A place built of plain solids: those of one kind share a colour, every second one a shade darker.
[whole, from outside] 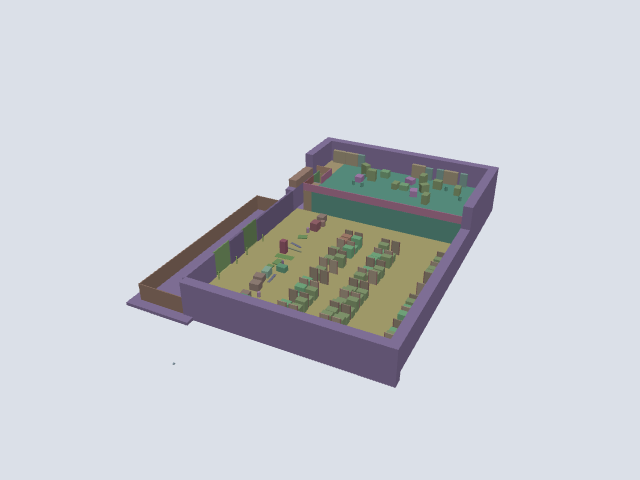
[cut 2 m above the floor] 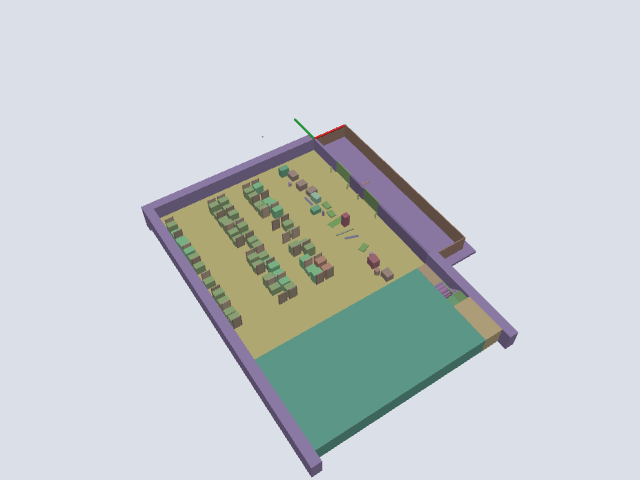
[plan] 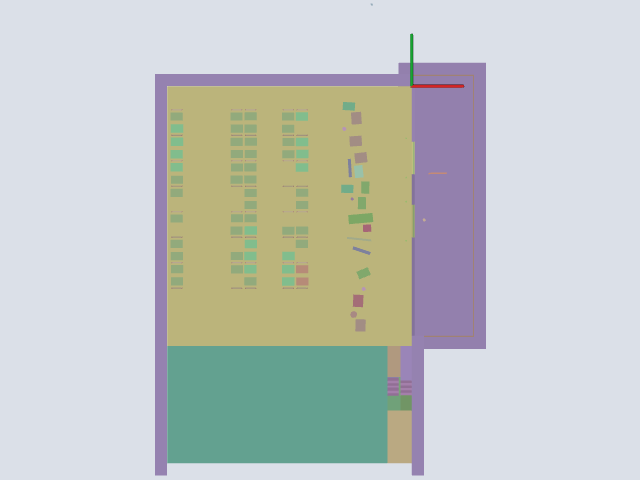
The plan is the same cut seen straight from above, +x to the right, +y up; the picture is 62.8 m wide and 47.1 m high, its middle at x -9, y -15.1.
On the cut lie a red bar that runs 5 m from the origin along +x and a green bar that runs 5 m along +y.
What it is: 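Into the block by a corridor 1.10 m broad, 7 risers of 0.207 m, a half turn on a landing, 8 more; up to a loft floor 3.10 m over the hall's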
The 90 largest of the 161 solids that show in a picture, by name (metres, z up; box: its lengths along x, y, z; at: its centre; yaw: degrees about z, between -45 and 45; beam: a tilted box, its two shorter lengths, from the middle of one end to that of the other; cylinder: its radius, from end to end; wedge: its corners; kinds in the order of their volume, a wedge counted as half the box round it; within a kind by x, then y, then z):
{
 "floor_hall_concrete_1": {"box": [24.0, 25.5, 1.5], "at": [-12.0, -12.75, -0.75]},
 "floor_loft_floorboards_1": {"box": [21.62, 11.5, 3.5], "at": [-13.19, -31.25, 1.35]},
 "wall_metal_1": {"box": [1.2, 13.9, 6.7], "at": [-24.6, -31.25, 2.95]},
 "wall_metal_2": {"box": [1.2, 27.9, 3.6], "at": [-24.6, -12.75, 1.4]},
 "wall_metal_3": {"box": [25.2, 1.2, 4.7], "at": [-12.6, 0.6, 0.85]},
 "wall_metal_4": {"box": [26.4, 1.2, 3.6], "at": [-12.0, -37.6, 4.5]},
 "wall_metal_5": {"box": [0.3, 9.95, 4.7], "at": [0.15, -19.82, 0.85]},
 "wall_metal_6": {"box": [0.3, 3.0, 4.7], "at": [0.15, -10.15, 0.85]},
 "wall_metal_7": {"box": [0.3, 5.75, 4.7], "at": [0.15, -2.58, 0.85]},
 "wall_metal_8": {"box": [1.2, 7.57, 6.7], "at": [0.6, -34.42, 2.95]},
 "wall_metal_9": {"box": [1.2, 8.54, 4.7], "at": [0.6, -28.77, 0.85]},
 "yard_yard_concrete_1": {"box": [8.6, 28.1, 0.4], "at": [3.0, -11.75, -1.3]},
 "load_cartons_1": {"box": [1.2, 0.8, 1.59], "at": [-23.06, -15.48, 0.8]},
 "load_cartons_2": {"box": [1.2, 0.8, 1.16], "at": [-23.06, -10.48, 0.58]},
 "load_cartons_3": {"box": [1.2, 0.8, 1.39], "at": [-23.06, -2.99, 0.69]},
 "load_cartons_4": {"box": [1.2, 0.8, 1.3], "at": [-23.03, -19.16, 0.65]},
 "load_cartons_5": {"box": [1.2, 0.8, 1.4], "at": [-23.03, -16.68, 0.7]},
 "load_cartons_6": {"box": [1.2, 0.8, 1.48], "at": [-23.03, -9.19, 0.74]},
 "load_cartons_7": {"box": [0.8, 1.2, 1.12], "at": [-20.85, -33.88, 3.66], "yaw": 2.3},
 "load_cartons_8": {"box": [1.2, 0.8, 1.26], "at": [-17.83, -34.42, 3.73], "yaw": -0.3},
 "load_cartons_9": {"box": [0.8, 1.2, 1.37], "at": [-17.74, -29.29, 3.78], "yaw": -4.3},
 "load_cartons_10": {"box": [1.2, 0.8, 1.2], "at": [-17.19, -14.17, 0.6]},
 "load_cartons_11": {"box": [1.2, 0.8, 0.98], "at": [-17.19, -9.17, 0.49]},
 "load_cartons_12": {"box": [1.2, 0.8, 1.49], "at": [-17.19, -2.98, 0.75]},
 "load_cartons_13": {"box": [1.2, 0.8, 1.49], "at": [-17.17, -16.67, 0.74]},
 "load_cartons_14": {"box": [1.2, 0.8, 1.46], "at": [-17.16, -6.66, 0.73]},
 "load_cartons_15": {"box": [1.2, 0.8, 1.03], "at": [-17.15, -17.99, 0.52]},
 "load_cartons_16": {"box": [1.2, 0.8, 1.34], "at": [-17.15, -12.96, 0.67]},
 "load_cartons_17": {"box": [1.2, 0.8, 1.1], "at": [-17.14, -7.99, 0.55]},
 "load_cartons_18": {"box": [1.2, 0.8, 1.16], "at": [-16.45, -32.65, 3.68], "yaw": 42.1},
 "load_cartons_19": {"box": [1.2, 0.8, 1.5], "at": [-15.84, -19.16, 0.75]},
 "load_cartons_20": {"box": [1.2, 0.8, 1.49], "at": [-15.83, -7.97, 0.75]},
 "load_cartons_21": {"box": [1.2, 0.8, 1.38], "at": [-15.81, -11.66, 0.69]},
 "load_cartons_22": {"box": [1.2, 0.8, 1.18], "at": [-15.81, -10.48, 0.59]},
 "load_cartons_23": {"box": [1.2, 0.8, 1.58], "at": [-15.81, -2.96, 0.79]},
 "load_cartons_24": {"box": [1.2, 0.8, 1.3], "at": [-15.8, -4.17, 0.65]},
 "load_cartons_25": {"box": [1.2, 0.8, 1.4], "at": [-15.79, -5.46, 0.7]},
 "load_cartons_26": {"box": [0.8, 1.2, 1.5], "at": [-15.54, -34.91, 3.85], "yaw": -6.8},
 "load_cartons_27": {"box": [1.2, 0.8, 1.39], "at": [-12.13, -4.18, 0.7]},
 "load_cartons_28": {"box": [1.2, 0.8, 1.31], "at": [-12.13, -2.98, 0.66]},
 "load_cartons_29": {"box": [1.2, 0.8, 1.46], "at": [-12.11, -14.19, 0.73]},
 "load_cartons_30": {"box": [1.2, 0.8, 1.26], "at": [-12.11, -6.68, 0.63]},
 "load_cartons_31": {"box": [1.2, 0.8, 1.48], "at": [-10.77, -15.49, 0.74]},
 "load_cartons_32": {"box": [1.2, 0.8, 1.06], "at": [-10.75, -10.46, 0.53]},
 "load_cartons_33": {"box": [1.2, 0.8, 1.61], "at": [-8.44, -32.97, 3.91], "yaw": 4.9},
 "load_cartons_34": {"box": [1.2, 0.8, 1.71], "at": [-6.96, -34.19, 3.95], "yaw": -27.9},
 "floor_lofte_floorboards_1": {"box": [2.38, 5.17, 3.5], "at": [-1.19, -34.42, 1.35]},
 "floor_lfland_floorboards_1": {"box": [1.28, 3.04, 4.6], "at": [-1.74, -27.02, 0.8]},
 "load_sacks_1": {"box": [1.22, 0.84, 1.41], "at": [-23.07, -7.96, 0.71]},
 "load_sacks_2": {"box": [1.22, 0.84, 1.46], "at": [-23.07, -6.68, 0.73]},
 "load_sacks_3": {"box": [1.22, 0.84, 0.96], "at": [-23.03, -4.16, 0.48]},
 "load_sacks_4": {"box": [1.22, 0.84, 1.19], "at": [-15.83, -17.97, 0.6]},
 "load_sacks_5": {"box": [1.22, 0.84, 1.25], "at": [-15.83, -16.67, 0.63]},
 "load_sacks_6": {"box": [1.22, 0.84, 1.45], "at": [-15.78, -15.48, 0.73]},
 "load_sacks_7": {"box": [1.22, 0.84, 1.48], "at": [-12.12, -19.17, 0.74]},
 "load_sacks_8": {"box": [1.22, 0.84, 1.4], "at": [-12.09, -16.67, 0.7]},
 "load_sacks_9": {"box": [1.22, 0.84, 1.38], "at": [-10.78, -2.98, 0.69]},
 "load_sacks_10": {"box": [1.22, 0.84, 1.42], "at": [-10.77, -7.99, 0.71]},
 "load_sacks_11": {"box": [1.22, 0.84, 1.27], "at": [-10.73, -6.66, 0.64]},
 "fence_metal_1": {"box": [6.24, 0.12, 2.6], "at": [3.0, 1.06, -0.2]},
 "fence_metal_2": {"box": [6.12, 0.12, 2.6], "at": [3.06, -24.56, -0.2]},
 "fence_metal_3": {"box": [0.12, 25.74, 2.6], "at": [6.06, -11.75, -0.2]},
 "floor_lfin_concrete_1": {"box": [1.1, 6.33, 1.5], "at": [-0.55, -28.67, -0.75]},
 "wall_lfhigh_metal_1": {"box": [1.2, 6.34, 1.1], "at": [0.6, -28.67, 3.75]},
 "shelf_1": {"box": [2.0, 0.5, 1.95], "at": [-18.99, -36.71, 4.08]},
 "shelf_2": {"box": [2.0, 0.5, 2.0], "at": [-14.21, -36.71, 4.1]},
 "shelf_3": {"box": [2.0, 0.5, 1.93], "at": [-3.61, -36.71, 4.07]},
 "shelf_4": {"box": [2.0, 0.5, 1.94], "at": [-1.55, -36.71, 4.07]},
 "stillage_hall_1": {"box": [1.2, 1.0, 0.94], "at": [-5.5, -5.4, 0.47], "yaw": 3.6},
 "stillage_hall_2": {"box": [1.0, 1.2, 0.8], "at": [-5.43, -3.15, 0.4], "yaw": 3.7},
 "stillage_hall_3": {"box": [1.0, 1.2, 0.91], "at": [-5.02, -23.48, 0.46], "yaw": -0.9},
 "stillage_hall_4": {"box": [1.2, 1.0, 0.79], "at": [-4.99, -7.03, 0.4], "yaw": 6.5},
 "rail_loft_1": {"box": [22.9, 0.12, 1.1], "at": [-12.55, -25.56, 3.65]},
 "floor_sill_concrete_1": {"box": [0.3, 3.2, 1.5], "at": [0.15, -13.25, -0.75]},
 "floor_sill_concrete_2": {"box": [0.3, 3.2, 1.5], "at": [0.15, -7.05, -0.75]},
 "floor_1": {"box": [1.28, 1.48, 1.5], "at": [-1.74, -31.1, 0.7]},
 "load_bales_1": {"box": [1.2, 0.8, 1.5], "at": [-10.76, -17.97, 0.75]},
 "load_bales_2": {"box": [1.2, 0.8, 1.39], "at": [-10.73, -19.17, 0.7]},
 "shutter_metal_1": {"box": [0.12, 3.2, 3.3], "at": [0.2, -13.25, 1.65]},
 "shutter_metal_2": {"box": [0.12, 3.2, 3.3], "at": [0.2, -7.05, 1.65]},
 "floor_l1a_1": {"box": [1.1, 1.5, 1.5], "at": [-0.55, -31.09, 0.7]},
 "load_crate_1": {"box": [1.2, 1.0, 0.79], "at": [-13.72, -32.06, 3.5], "yaw": 1.9},
 "load_crate_2": {"box": [1.2, 1.0, 0.96], "at": [-9.78, -34.87, 3.58], "yaw": -2.3},
 "stillage_1": {"box": [1.0, 1.2, 0.87], "at": [-15.52, -30.81, 3.53], "yaw": 18.1},
 "stillage_2": {"box": [1.0, 1.2, 0.84], "at": [-6.95, -31.87, 3.52], "yaw": 0.8},
 "ibc_hall_1": {"box": [1.0, 1.2, 1.16], "at": [-5.25, -21.08, 0.58], "yaw": -2.5},
 "wall_1": {"box": [0.18, 1.82, 4.25], "at": [-1.19, -29.45, 2.08]},
 "load_cartons_hall_1": {"box": [1.2, 0.8, 1.3], "at": [-6.17, -1.98, 0.65], "yaw": -3.2},
 "cage_hall_1": {"box": [0.8, 0.72, 1.73], "at": [-4.38, -13.95, 0.86], "yaw": 1.9},
 "load_sacks_hall_1": {"box": [0.84, 1.22, 0.92], "at": [-5.19, -8.38, 0.46], "yaw": 5.9}
}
